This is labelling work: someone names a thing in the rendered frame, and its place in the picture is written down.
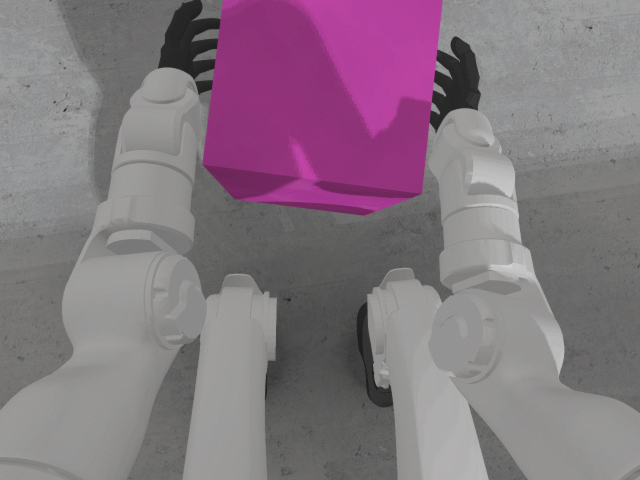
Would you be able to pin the right robot forearm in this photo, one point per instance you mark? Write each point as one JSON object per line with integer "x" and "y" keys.
{"x": 479, "y": 211}

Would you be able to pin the carton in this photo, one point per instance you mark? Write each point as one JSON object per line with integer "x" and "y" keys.
{"x": 323, "y": 104}

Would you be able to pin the left robot shin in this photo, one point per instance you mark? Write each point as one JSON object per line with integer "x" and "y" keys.
{"x": 232, "y": 280}

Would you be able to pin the left robot forearm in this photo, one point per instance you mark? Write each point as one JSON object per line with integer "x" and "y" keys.
{"x": 153, "y": 172}

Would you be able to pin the right robot upper arm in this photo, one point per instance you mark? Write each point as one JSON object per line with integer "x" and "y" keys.
{"x": 504, "y": 355}

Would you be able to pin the left robot thigh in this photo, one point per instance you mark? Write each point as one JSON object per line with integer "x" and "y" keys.
{"x": 227, "y": 430}

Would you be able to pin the robot left hand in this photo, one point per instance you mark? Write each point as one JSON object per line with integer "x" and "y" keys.
{"x": 178, "y": 51}

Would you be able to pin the left robot upper arm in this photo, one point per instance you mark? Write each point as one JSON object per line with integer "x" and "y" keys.
{"x": 126, "y": 316}

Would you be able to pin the robot right hand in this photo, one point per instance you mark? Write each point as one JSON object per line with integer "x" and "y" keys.
{"x": 462, "y": 91}

